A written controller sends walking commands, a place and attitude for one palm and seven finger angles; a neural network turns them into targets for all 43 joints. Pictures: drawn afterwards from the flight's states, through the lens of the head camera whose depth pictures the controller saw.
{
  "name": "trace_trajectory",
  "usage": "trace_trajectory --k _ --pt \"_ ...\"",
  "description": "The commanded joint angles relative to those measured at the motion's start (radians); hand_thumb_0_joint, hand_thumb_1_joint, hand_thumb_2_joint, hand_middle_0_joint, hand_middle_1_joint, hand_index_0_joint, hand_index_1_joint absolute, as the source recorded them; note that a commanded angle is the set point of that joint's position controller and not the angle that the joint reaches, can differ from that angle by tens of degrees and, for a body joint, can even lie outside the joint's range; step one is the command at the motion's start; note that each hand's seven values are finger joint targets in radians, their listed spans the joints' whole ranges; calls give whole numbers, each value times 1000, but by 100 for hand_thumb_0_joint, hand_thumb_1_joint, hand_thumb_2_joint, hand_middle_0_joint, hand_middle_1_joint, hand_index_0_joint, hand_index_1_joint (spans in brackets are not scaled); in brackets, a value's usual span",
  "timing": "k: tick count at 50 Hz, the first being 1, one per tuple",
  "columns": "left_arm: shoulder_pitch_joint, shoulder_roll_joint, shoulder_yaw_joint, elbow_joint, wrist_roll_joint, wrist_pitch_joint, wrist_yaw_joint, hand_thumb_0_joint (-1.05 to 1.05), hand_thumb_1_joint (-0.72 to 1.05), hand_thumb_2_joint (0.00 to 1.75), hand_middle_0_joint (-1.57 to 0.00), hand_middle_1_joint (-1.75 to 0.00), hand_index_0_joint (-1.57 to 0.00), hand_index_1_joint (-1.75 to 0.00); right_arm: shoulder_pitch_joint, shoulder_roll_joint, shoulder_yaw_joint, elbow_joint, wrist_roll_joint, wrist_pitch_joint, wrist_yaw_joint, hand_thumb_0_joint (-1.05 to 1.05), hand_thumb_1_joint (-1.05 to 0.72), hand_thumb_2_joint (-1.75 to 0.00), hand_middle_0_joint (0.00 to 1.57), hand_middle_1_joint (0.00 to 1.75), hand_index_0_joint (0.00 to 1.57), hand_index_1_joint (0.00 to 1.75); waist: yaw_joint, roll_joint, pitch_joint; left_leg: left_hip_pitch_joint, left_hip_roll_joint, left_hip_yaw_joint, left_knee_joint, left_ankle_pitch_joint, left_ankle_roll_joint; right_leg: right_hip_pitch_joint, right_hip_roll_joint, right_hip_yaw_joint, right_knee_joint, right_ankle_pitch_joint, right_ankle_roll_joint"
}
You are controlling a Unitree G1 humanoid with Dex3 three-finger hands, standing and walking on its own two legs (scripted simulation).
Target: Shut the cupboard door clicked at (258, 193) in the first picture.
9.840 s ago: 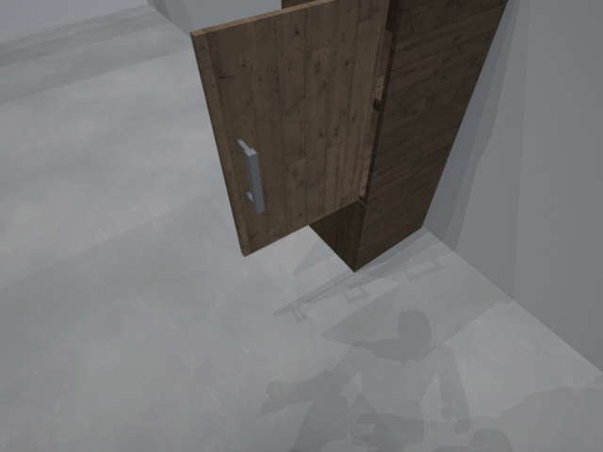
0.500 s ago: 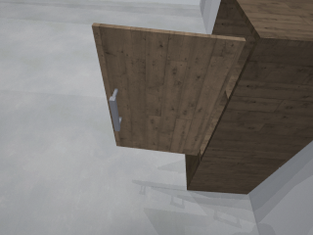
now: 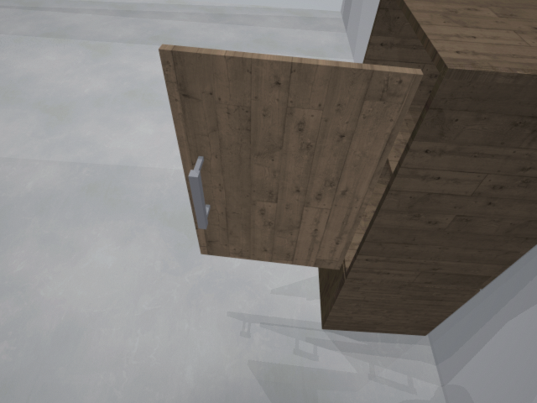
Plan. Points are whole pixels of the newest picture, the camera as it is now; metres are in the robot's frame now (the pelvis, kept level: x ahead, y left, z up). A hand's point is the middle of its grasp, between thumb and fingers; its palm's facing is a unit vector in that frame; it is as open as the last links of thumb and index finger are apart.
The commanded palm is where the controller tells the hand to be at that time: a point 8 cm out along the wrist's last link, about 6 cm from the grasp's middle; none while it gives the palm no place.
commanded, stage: look again from close up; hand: left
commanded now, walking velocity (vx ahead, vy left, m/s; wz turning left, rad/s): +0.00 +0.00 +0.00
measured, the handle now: (201, 194) +0.52 +0.17 -0.05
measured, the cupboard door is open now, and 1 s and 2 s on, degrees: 87 87 87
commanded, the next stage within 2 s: shuffle to correct the standing spot in 0.20 s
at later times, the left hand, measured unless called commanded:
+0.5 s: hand out of the picture +0.00 +0.15 -0.18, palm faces +0.00 -0.99 -0.16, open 7.4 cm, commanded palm none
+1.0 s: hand out of the picture +0.11 +0.17 -0.18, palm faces -0.03 -0.97 -0.25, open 7.4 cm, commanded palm none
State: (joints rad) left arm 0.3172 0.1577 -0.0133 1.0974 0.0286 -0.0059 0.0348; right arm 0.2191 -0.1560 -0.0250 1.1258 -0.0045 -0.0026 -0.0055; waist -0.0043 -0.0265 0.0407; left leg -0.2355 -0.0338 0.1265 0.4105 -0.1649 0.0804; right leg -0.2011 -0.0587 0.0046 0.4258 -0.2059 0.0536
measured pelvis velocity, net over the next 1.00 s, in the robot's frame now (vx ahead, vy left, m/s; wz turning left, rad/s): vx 0.06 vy -0.02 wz -0.03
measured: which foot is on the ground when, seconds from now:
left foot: down 0.00-1.00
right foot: down 0.00-1.00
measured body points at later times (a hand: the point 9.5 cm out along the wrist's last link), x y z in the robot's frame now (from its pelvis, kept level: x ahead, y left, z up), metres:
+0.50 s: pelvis +0.02 -0.01 +0.00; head +0.02 +0.00 +0.45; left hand +0.01 +0.20 -0.16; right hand +0.00 -0.23 -0.16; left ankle +0.04 +0.06 -0.74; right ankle +0.01 -0.16 -0.74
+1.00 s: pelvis +0.06 -0.02 +0.00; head +0.12 -0.02 +0.44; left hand +0.11 +0.22 -0.16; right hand +0.04 -0.23 -0.17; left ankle +0.04 +0.06 -0.74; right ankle +0.03 -0.14 -0.72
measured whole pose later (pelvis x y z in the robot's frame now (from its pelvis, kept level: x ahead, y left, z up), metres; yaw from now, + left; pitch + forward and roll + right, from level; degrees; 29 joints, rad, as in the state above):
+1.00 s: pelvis +0.06 -0.02 +0.00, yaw -2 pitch +0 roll +0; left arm 0.20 0.18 0.05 1.01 0.02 0.03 0.04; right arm 0.25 -0.11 -0.04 1.10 -0.02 0.00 -0.06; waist -0.03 0.00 0.13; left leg -0.19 -0.01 0.14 0.47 -0.28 0.06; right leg -0.29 -0.03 -0.02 0.69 -0.41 0.00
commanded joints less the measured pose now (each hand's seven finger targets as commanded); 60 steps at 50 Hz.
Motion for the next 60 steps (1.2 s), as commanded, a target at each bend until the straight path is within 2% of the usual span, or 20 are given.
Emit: trace_trajectory --k 1,15,22,29,31,33,34,35,37,42,46,48,51,52,53,54,55,57,58,60 --pt "71 93 19 -23 -5 -8 11 0 90 90 -20 -30 -20 -30 45 -121 -19 -31 0 -16 -8 0 -90 -90 20 30 20 30 -1 40 14 38 158 -190 -151 -135 -52 -59 -51 43 -61 9 -58" --pt "64 90 20 -21 -8 -11 12 0 90 90 -20 -30 -20 -30 67 -102 -15 -12 0 -14 -9 0 -90 -90 20 30 20 30 -3 23 28 49 151 -169 -138 -112 -56 -67 -53 62 -81 4 -63" --pt "96 86 39 -24 2 1 -4 0 90 90 -20 -30 -20 -30 83 -113 -25 -21 -11 1 -7 0 -90 -90 20 30 20 30 11 35 86 -47 148 -186 -151 -449 -43 -117 -23 66 -73 -315 -77" --pt "136 113 60 -26 -10 -18 -7 0 90 90 -20 -30 -20 -30 110 -62 -10 -43 -8 -25 -8 0 -90 -90 20 30 20 30 12 -94 59 -88 69 -66 83 -228 -58 -35 -128 219 -129 -284 -158" --pt "114 111 65 -35 -10 -11 -5 0 90 90 -20 -30 -20 -30 119 -59 -11 -48 -9 -23 -10 0 -90 -90 20 30 20 30 -5 -95 101 -58 67 -63 97 -224 -64 -114 -130 222 -132 -336 -164" --pt "76 66 54 -46 -8 -8 -3 0 90 90 -20 -30 -20 -30 176 -57 -4 -24 -6 -32 -18 0 -90 -90 20 30 20 30 -26 35 109 60 123 -127 -9 -45 -46 -171 -46 99 -1 -81 -117" --pt "76 39 44 -45 -5 -8 0 0 90 90 -20 -30 -20 -30 217 -80 -3 -6 -5 -40 -25 0 -90 -90 20 30 20 30 -30 125 58 134 188 -191 -38 195 -25 -163 -6 18 102 29 -84" --pt "93 23 36 -37 -9 -7 7 0 90 90 -20 -30 -20 -30 233 -95 -1 7 -3 -43 -37 0 -90 -90 20 30 20 30 -17 185 5 189 246 -228 -44 513 -7 -130 7 -34 150 10 -54" --pt "109 29 32 -20 -19 2 21 0 90 90 -20 -30 -20 -30 223 -102 6 14 -2 -39 -53 0 -90 -90 20 30 20 30 -6 178 -14 251 265 -206 7 962 -7 -101 -1 -20 129 -88 -41" --pt "76 59 52 -54 -17 23 24 0 90 90 -20 -30 -20 -30 200 -122 -24 -13 2 -17 -66 0 -90 -90 20 30 20 30 -15 142 -1 288 277 -196 29 1052 -4 -126 4 -44 146 -56 -48" --pt "5 59 71 -107 -11 38 17 0 90 90 -20 -30 -20 -30 177 -139 -47 -30 -12 -4 -68 0 -90 -90 20 30 20 30 -26 138 -29 277 346 -244 11 926 98 -188 14 -21 304 -230 -55" --pt "-7 55 74 -122 -9 37 14 0 90 90 -20 -30 -20 -30 139 -137 -51 -43 -17 -2 -66 0 -90 -90 20 30 20 30 -14 141 -61 255 352 -237 19 842 115 -175 11 2 311 -242 -63" --pt "33 57 77 -121 -6 29 7 0 90 90 -20 -30 -20 -30 65 -138 -54 -64 -14 3 -51 0 -90 -90 20 30 20 30 31 127 -117 148 282 -158 66 560 39 1 2 -21 98 -4 -60" --pt "46 77 76 -114 -2 19 7 0 90 90 -20 -30 -20 -30 64 -120 -55 -65 -9 4 -45 0 -90 -90 20 30 20 30 34 44 -132 106 220 -122 125 382 -11 64 -20 1 -16 198 -60" --pt "36 255 53 -183 -2 0 14 0 90 90 -20 -30 -20 -30 70 -184 -41 -162 -8 -22 -33 0 -90 -90 20 30 20 30 11 -45 -153 49 138 -158 106 410 -54 177 -17 -22 48 394 -72" --pt "17 182 76 -217 -3 10 17 0 90 90 -20 -30 -20 -30 63 -160 -64 -195 -9 -39 -32 0 -90 -90 20 30 20 30 8 -138 -239 27 133 -113 158 257 -69 143 -100 62 112 517 -99" --pt "-39 162 66 -224 -6 11 19 0 90 90 -20 -30 -20 -30 75 -121 -63 -191 -11 -32 -31 0 -90 -90 20 30 20 30 -20 -112 -244 16 102 -103 141 124 -65 139 -129 68 119 489 -124" --pt "-23 180 75 -247 -8 0 24 0 90 90 -20 -30 -20 -30 52 -95 -52 -199 -16 -10 -32 0 -90 -90 20 30 20 30 3 -188 -164 -98 60 -83 238 -110 -67 144 -167 143 70 586 -162" --pt "-18 183 71 -238 -3 -8 22 0 90 90 -20 -30 -20 -30 9 -82 -43 -217 -19 0 -26 0 -90 -90 20 30 20 30 23 -166 -93 -144 56 -95 288 -241 -69 122 -197 172 35 601 -178" --pt "-23 220 80 -251 3 -15 22 0 90 90 -20 -30 -20 -30 -18 -101 -55 -237 -14 15 -26 0 -90 -90 20 30 20 30 14 -81 -9 -187 67 -131 396 -304 -69 35 -235 224 -17 513 -201"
